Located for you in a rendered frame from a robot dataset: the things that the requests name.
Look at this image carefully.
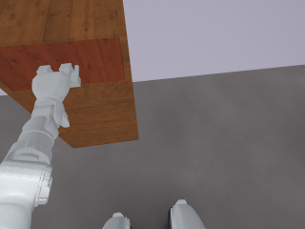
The left robot upper arm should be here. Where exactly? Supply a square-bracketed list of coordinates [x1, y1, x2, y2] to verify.
[0, 159, 52, 229]

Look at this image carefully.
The robot right shin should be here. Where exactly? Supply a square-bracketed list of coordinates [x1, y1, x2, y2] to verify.
[175, 199, 187, 205]

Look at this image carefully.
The cabinet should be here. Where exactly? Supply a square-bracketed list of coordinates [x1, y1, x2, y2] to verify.
[0, 0, 139, 149]

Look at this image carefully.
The left robot forearm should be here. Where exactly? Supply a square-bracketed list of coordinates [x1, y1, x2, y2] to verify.
[0, 97, 64, 170]

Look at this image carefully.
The drawer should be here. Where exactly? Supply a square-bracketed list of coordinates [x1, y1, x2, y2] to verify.
[0, 37, 125, 92]

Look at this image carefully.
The robot left hand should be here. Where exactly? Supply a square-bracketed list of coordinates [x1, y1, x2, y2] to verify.
[31, 63, 74, 128]

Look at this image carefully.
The handle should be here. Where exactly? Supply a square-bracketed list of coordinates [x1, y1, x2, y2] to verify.
[70, 65, 81, 88]

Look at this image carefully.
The left robot thigh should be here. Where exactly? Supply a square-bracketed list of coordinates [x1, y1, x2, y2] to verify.
[102, 216, 131, 229]

